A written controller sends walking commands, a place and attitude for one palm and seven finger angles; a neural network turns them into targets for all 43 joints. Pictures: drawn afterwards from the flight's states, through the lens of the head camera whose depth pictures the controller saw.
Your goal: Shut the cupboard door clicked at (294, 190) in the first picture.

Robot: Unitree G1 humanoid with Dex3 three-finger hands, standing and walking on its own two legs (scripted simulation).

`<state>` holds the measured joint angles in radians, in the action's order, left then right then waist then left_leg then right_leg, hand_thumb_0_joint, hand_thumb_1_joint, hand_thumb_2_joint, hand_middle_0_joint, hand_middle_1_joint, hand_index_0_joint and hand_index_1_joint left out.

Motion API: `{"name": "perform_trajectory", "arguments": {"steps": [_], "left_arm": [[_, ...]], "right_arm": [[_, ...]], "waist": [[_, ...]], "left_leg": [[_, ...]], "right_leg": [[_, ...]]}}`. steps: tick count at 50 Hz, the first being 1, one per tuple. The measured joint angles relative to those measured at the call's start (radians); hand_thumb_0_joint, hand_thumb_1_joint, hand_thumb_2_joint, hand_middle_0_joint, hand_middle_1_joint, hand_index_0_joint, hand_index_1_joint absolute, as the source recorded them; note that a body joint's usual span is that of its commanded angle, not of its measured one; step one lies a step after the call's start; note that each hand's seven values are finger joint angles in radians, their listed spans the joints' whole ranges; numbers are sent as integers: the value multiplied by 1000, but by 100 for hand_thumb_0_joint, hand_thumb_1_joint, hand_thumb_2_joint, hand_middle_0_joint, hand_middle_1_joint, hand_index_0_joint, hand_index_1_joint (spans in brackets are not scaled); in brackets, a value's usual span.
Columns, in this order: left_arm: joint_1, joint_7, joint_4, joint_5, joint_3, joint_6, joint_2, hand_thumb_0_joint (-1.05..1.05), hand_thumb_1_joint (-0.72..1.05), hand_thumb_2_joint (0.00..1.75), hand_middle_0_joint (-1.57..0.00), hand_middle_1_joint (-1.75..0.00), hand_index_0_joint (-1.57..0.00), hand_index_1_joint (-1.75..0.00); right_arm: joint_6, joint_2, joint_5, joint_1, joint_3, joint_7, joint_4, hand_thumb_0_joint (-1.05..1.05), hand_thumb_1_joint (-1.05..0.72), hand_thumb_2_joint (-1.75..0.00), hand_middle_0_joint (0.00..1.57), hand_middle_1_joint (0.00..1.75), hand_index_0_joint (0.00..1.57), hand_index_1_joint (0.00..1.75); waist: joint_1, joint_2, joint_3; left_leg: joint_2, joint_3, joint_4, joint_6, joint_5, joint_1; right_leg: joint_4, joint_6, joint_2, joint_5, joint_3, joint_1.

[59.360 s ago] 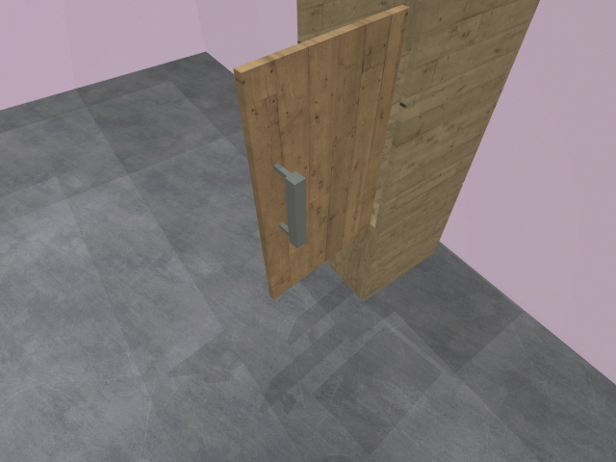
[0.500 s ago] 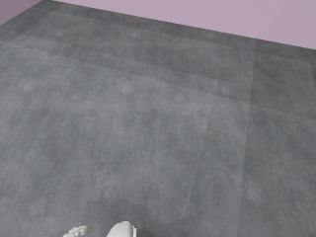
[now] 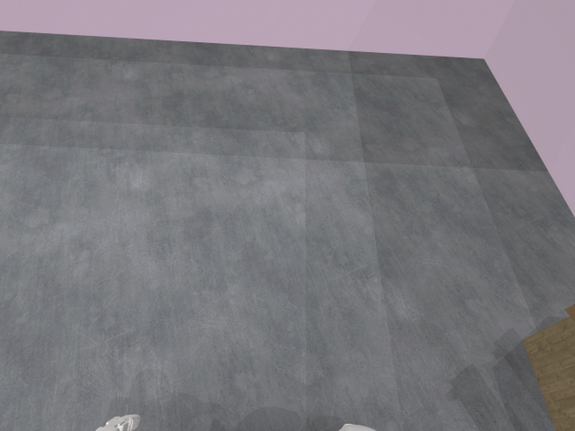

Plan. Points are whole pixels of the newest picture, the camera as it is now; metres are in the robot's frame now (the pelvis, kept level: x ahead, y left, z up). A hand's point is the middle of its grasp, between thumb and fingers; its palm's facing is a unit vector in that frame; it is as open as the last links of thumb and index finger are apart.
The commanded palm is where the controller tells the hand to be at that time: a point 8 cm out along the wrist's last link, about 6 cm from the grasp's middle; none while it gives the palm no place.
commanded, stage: turn to face it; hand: left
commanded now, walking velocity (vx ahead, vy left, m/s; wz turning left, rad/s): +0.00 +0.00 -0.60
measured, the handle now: out of the picture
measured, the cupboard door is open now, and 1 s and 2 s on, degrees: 24 24 24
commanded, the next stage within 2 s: take the last steps up to it in 1.80 s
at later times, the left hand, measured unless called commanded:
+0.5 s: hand out of the picture +0.13 +0.16 -0.17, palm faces -0.22 -0.96 -0.20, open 7.4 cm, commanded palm none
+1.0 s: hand (241, 359) +0.24 +0.09 -0.16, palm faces -0.56 -0.78 -0.27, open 7.4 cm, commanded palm none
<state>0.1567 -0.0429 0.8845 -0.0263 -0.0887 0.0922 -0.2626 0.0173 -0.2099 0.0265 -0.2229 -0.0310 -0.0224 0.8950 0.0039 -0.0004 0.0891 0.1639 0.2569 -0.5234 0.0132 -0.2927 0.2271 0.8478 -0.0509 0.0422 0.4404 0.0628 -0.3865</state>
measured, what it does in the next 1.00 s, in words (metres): steps on the spot, turning right: right foot, then left foot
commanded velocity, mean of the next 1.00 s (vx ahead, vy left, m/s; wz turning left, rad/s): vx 0.00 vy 0.00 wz -0.60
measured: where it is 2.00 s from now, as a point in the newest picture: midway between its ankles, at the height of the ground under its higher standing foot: outside the picture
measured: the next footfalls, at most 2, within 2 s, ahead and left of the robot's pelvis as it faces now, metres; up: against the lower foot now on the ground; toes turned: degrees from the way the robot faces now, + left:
right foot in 0.08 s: +0.03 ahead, -0.13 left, +0.00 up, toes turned -8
left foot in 0.54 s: +0.12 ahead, +0.09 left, +0.00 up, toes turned -16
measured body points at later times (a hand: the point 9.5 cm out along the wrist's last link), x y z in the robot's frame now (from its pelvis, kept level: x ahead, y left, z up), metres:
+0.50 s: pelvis +0.03 -0.01 +0.00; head +0.08 -0.01 +0.44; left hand +0.14 +0.21 -0.16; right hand +0.07 -0.29 -0.13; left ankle +0.07 +0.11 -0.72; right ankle -0.01 -0.13 -0.74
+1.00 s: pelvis +0.03 -0.02 -0.02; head +0.05 -0.06 +0.43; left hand +0.27 +0.13 -0.14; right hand -0.10 -0.27 -0.16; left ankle +0.08 +0.10 -0.73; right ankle -0.05 -0.11 -0.75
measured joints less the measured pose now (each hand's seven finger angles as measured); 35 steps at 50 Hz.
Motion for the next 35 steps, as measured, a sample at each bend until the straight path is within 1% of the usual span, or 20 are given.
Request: {"name": "perform_trajectory", "arguments": {"steps": [2, 3, 4, 5, 6, 7, 9, 10, 12, 16, 20, 24, 26, 27, 28, 29, 30, 32, 33, 35], "left_arm": [[-10, -1, -5, 1, 6, -7, 8, 1, 91, 90, -20, -30, -20, -30], [-12, -1, -11, 0, 10, -13, 11, 1, 91, 90, -20, -30, -20, -30], [-11, -1, -19, -2, 15, -24, 11, 1, 91, 90, -20, -30, -20, -30], [-16, 5, -18, -3, 18, -37, 22, 1, 91, 90, -20, -30, -20, -30], [-19, 11, -17, -1, 24, -45, 32, 1, 91, 90, -20, -30, -20, -30], [-18, 17, -19, 1, 31, -50, 43, 0, 91, 90, -20, -30, -20, -30], [-8, 29, -22, 4, 36, -52, 57, 0, 91, 90, -20, -30, -20, -30], [-2, 33, -22, 5, 38, -51, 60, 0, 91, 90, -20, -30, -20, -30], [9, 38, -19, 7, 40, -53, 61, 0, 91, 90, -20, -30, -20, -30], [27, 36, -10, 6, 44, -57, 61, 0, 90, 90, -20, -30, -21, -30], [46, 34, -2, 1, 43, -56, 64, 0, 90, 90, -21, -30, -21, -30], [64, 34, 8, -3, 35, -48, 57, 0, 90, 90, -21, -30, -21, -30], [74, 35, 15, 0, 30, -39, 47, 0, 90, 90, -21, -30, -21, -30], [80, 35, 16, 4, 27, -33, 42, 0, 90, 90, -21, -30, -21, -30], [75, 35, 23, 8, 22, -26, 31, 1, 90, 90, -21, -30, -21, -30], [69, 34, 27, 9, 18, -19, 22, 1, 90, 90, -21, -30, -21, -30], [66, 32, 28, 7, 13, -14, 12, 1, 90, 90, -21, -30, -21, -30], [60, 24, 30, 1, 2, -9, -3, 1, 91, 90, -20, -30, -21, -30], [57, 19, 29, -1, -2, -8, -10, 1, 91, 90, -20, -30, -20, -30], [50, 11, 23, -1, -7, -5, -19, 1, 91, 90, -20, -30, -20, -30]], "right_arm": [[5, -15, -1, -10, -8, 4, 9, 0, -90, -90, 20, 30, 20, 30], [8, -23, -3, -19, -13, 6, 13, 0, -90, -90, 20, 30, 20, 30], [13, -31, -7, -30, -18, 8, 16, 0, -90, -90, 20, 30, 20, 30], [23, -45, -10, -28, -24, 8, 25, 0, -90, -90, 20, 30, 20, 30], [37, -57, -13, -22, -27, 5, 33, 0, -90, -90, 20, 30, 20, 30], [50, -67, -14, -16, -30, 1, 39, 0, -90, -90, 20, 30, 20, 30], [62, -73, -14, -3, -34, -1, 45, 1, -91, -90, 20, 30, 20, 30], [62, -71, -13, 5, -33, 0, 44, 1, -91, -90, 20, 30, 20, 30], [57, -63, -12, 19, -30, 5, 33, 1, -91, -90, 19, 30, 20, 30], [47, -45, -12, 42, -24, 9, 10, 1, -91, -90, 19, 30, 20, 30], [45, -33, -15, 66, -20, 6, -1, 0, -91, -90, 19, 30, 20, 30], [36, -20, -23, 92, -13, 1, -15, 0, -91, -90, 20, 30, 20, 30], [23, -14, -26, 97, -7, -1, -28, 0, -91, -90, 20, 30, 20, 30], [12, -13, -25, 95, -3, -2, -35, 0, -91, -90, 20, 30, 20, 30], [4, -5, -22, 97, 0, -4, -37, 0, -91, -90, 20, 30, 20, 30], [2, 1, -17, 96, 6, -4, -42, 0, -91, -90, 20, 30, 20, 30], [1, 7, -11, 93, 14, -5, -46, 0, -91, -90, 20, 30, 20, 30], [1, 18, -4, 81, 24, -8, -51, 0, -91, -90, 20, 30, 20, 30], [1, 20, -3, 74, 28, -10, -52, 0, -91, -90, 20, 30, 20, 30], [1, 23, -1, 61, 30, -12, -50, 0, -90, -90, 20, 30, 20, 30]], "waist": [[9, -14, -1], [11, -21, -5], [11, -20, -14], [10, -39, -13], [11, -54, -10], [13, -65, -9], [11, -68, -11], [10, -63, -12], [10, -47, -13], [6, -19, -13], [-11, 0, -17], [-33, 26, -21], [-37, 40, -26], [-35, 41, -33], [-35, 56, -30], [-37, 64, -24], [-40, 70, -19], [-41, 70, -15], [-41, 67, -14], [-40, 56, -10]], "left_leg": [[16, 23, -41, 14, -25, 3], [26, 31, -74, 24, -44, 10], [32, 37, -121, 33, -67, 27], [35, 3, -202, 43, -138, 58], [18, -55, -305, 48, -203, 100], [-5, -107, -407, 50, -229, 143], [-42, -164, -552, 57, -201, 210], [-52, -179, -590, 62, -169, 236], [-65, -201, -609, 73, -117, 272], [-77, -236, -547, 86, -74, 292], [-93, -249, -442, 89, -98, 266], [-123, -246, -271, 78, -117, 196], [-137, -240, -121, 70, -45, 131], [-135, -235, -49, 42, 6, 102], [-139, -221, -50, 7, 18, 100], [-135, -206, -62, -15, 11, 97], [-127, -191, -61, -27, 3, 88], [-109, -167, -35, -32, 2, 61], [-100, -158, -18, -31, 8, 48], [-83, -138, 13, -30, 21, 27]], "right_leg": [[-106, 14, -8, -39, 17, 47], [-179, 23, -12, -93, 26, 79], [-247, 52, -13, -138, 25, 109], [-232, 76, -24, -122, 22, 101], [-210, 86, -32, -101, 18, 93], [-208, 89, -37, -90, 14, 93], [-245, 87, -45, -104, -6, 107], [-271, 83, -49, -122, -18, 115], [-317, 90, -56, -151, -40, 127], [-368, 96, -73, -182, -79, 139], [-372, 92, -89, -185, -117, 138], [-343, 74, -99, -171, -166, 121], [-307, 58, -106, -153, -193, 103], [-277, 50, -115, -137, -203, 86], [-211, 45, -112, -70, -206, 61], [-115, 41, -111, 7, -191, 29], [-12, 34, -108, 50, -170, -4], [165, 17, -96, 63, -125, -59], [226, 9, -85, 52, -105, -79], [293, -4, -62, 24, -80, -101]]}}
